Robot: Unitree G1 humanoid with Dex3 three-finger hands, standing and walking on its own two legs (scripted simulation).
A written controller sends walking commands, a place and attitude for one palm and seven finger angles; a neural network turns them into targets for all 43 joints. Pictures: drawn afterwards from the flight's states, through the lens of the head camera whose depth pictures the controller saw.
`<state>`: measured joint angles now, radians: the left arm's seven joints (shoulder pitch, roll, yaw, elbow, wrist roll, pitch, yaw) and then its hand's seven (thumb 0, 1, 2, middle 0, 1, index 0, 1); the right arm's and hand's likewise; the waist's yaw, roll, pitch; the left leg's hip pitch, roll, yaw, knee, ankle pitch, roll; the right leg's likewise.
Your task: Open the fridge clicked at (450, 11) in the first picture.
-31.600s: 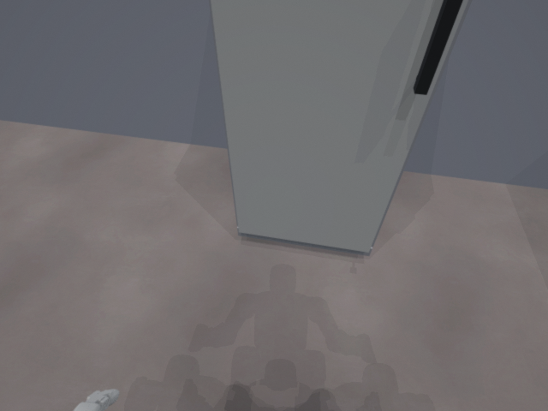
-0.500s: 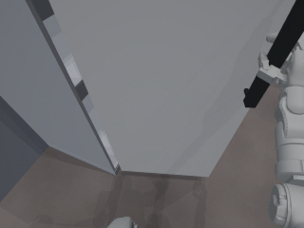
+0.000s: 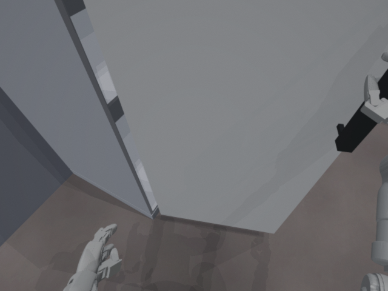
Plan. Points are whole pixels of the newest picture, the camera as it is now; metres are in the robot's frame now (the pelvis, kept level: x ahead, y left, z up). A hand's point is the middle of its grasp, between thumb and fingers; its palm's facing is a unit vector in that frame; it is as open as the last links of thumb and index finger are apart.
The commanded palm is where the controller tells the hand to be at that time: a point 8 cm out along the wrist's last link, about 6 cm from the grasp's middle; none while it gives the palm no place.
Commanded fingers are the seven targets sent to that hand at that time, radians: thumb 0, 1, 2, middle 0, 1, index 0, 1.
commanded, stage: stop walking and hold the door back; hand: right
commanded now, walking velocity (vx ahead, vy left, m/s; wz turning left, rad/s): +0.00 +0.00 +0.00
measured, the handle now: out of the picture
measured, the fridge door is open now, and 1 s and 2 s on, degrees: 71 74 71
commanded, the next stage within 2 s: loosen the grip on the handle in 1.24 s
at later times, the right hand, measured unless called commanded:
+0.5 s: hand (376, 110) +0.38 -0.24 +0.21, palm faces +0.34 +0.92 -0.21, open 6.9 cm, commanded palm +0.33 -0.30 +0.19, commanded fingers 0.00 -0.90 -0.90 0.45 1.40 0.45 1.40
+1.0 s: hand (378, 112) +0.37 -0.24 +0.21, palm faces +0.30 +0.93 -0.19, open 6.9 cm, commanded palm +0.33 -0.32 +0.19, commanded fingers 0.00 -0.90 -0.90 0.45 1.40 0.45 1.40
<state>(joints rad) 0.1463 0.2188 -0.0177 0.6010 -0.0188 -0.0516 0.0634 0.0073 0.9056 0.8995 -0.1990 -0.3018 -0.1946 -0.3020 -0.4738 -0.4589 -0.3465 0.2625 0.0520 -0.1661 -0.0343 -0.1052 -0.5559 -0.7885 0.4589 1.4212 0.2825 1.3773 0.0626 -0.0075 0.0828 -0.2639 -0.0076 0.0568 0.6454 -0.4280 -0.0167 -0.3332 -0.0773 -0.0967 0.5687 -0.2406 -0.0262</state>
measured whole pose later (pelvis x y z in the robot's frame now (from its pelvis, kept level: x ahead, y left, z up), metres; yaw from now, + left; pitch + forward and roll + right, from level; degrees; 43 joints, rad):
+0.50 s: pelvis +0.00 +0.00 +0.00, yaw +3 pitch +1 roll +1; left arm 0.20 0.24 -0.02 0.61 -0.03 0.00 0.07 0.01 0.90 0.90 -0.20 -0.30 -0.20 -0.30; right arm -0.27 -0.46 -0.40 0.12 0.07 -0.15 -0.09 -0.14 -0.57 -0.75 0.44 1.43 0.24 1.38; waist 0.09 -0.01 0.04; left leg -0.21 -0.01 0.04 0.47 -0.26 0.00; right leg -0.29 -0.05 -0.07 0.54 -0.25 -0.01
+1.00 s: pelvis -0.04 -0.01 +0.00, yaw +2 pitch -1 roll +2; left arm 0.24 0.25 -0.02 0.67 -0.04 0.01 0.10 0.01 0.90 0.90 -0.20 -0.30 -0.20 -0.30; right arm -0.47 -0.49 -0.36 0.41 0.05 -0.20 -0.05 -0.11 -0.55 -0.75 0.45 1.41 0.28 1.39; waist 0.11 -0.01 0.04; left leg -0.25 -0.01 0.05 0.46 -0.20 0.00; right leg -0.34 -0.05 -0.06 0.54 -0.19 -0.02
